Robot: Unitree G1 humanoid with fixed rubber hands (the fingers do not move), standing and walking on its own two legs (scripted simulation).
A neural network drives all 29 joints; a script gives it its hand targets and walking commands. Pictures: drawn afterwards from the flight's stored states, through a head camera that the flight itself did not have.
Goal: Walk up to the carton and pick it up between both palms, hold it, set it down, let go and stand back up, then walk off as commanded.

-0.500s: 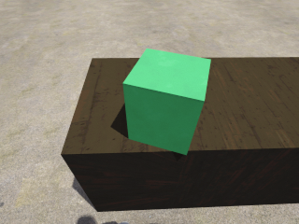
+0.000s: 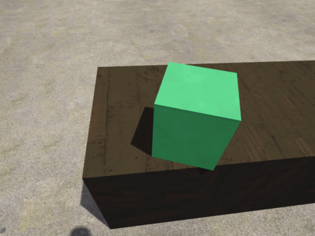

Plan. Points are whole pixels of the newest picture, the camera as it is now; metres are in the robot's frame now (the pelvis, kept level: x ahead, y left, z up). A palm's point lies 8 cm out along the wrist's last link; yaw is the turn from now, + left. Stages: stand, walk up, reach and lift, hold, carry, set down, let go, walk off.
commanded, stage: walk up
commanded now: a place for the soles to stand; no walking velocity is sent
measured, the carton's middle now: (191, 117) +0.47 -0.11 +0.02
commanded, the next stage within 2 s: none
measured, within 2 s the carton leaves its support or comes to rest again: neither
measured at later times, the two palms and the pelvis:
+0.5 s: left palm out of the picture +0.08 +0.31 -0.16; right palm out of the picture +0.00 -0.36 -0.07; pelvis -0.01 -0.02 -0.02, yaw -2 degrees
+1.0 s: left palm out of the picture +0.10 +0.15 -0.11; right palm out of the picture +0.01 -0.48 -0.13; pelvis +0.01 -0.16 -0.02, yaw -4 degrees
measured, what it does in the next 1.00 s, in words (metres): steps to the right: right foot, then left foot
